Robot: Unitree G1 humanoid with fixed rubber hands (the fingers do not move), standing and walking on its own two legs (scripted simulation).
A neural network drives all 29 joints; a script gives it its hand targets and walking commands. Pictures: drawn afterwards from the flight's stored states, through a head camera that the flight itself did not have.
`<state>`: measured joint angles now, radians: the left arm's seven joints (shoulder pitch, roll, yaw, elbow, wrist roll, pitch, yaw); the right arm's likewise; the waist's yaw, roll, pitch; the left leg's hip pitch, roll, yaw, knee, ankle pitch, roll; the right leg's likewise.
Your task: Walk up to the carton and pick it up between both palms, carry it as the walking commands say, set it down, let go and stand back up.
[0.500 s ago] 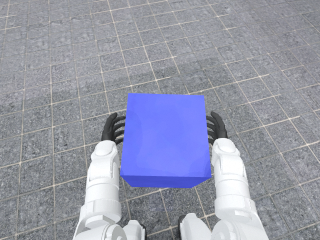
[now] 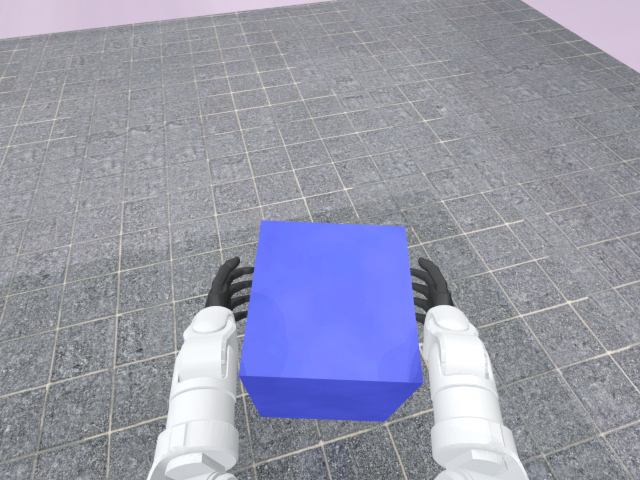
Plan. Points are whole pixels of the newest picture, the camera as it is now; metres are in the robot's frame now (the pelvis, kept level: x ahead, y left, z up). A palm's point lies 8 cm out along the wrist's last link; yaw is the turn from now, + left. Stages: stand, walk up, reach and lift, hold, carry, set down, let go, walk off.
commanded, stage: reach and lift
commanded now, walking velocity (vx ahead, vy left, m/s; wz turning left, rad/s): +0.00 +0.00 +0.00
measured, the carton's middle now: (327, 328) +0.34 -0.01 -0.06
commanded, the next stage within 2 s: hold in 1.52 s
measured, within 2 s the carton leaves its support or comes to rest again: neither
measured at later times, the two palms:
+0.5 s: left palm (209, 306) +0.31 +0.13 +0.07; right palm (451, 306) +0.30 -0.16 +0.06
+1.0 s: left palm (203, 311) +0.31 +0.14 +0.06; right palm (442, 303) +0.31 -0.15 +0.06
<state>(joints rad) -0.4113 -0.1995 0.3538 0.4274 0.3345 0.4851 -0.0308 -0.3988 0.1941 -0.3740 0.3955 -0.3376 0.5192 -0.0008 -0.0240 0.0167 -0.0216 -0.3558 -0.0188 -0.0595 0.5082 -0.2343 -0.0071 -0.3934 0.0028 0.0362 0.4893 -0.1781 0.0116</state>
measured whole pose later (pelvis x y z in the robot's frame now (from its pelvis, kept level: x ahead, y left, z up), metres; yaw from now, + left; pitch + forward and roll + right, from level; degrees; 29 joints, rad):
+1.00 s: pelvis +0.00 +0.00 +0.01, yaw +0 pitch -8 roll +0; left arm -0.36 -0.18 0.27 0.28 0.30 0.72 -0.02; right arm -0.35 0.18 -0.27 0.27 -0.31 0.75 -0.01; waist 0.01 0.02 0.06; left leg -0.04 -0.01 -0.06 0.38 -0.21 -0.01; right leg -0.08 0.01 0.04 0.37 -0.16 0.01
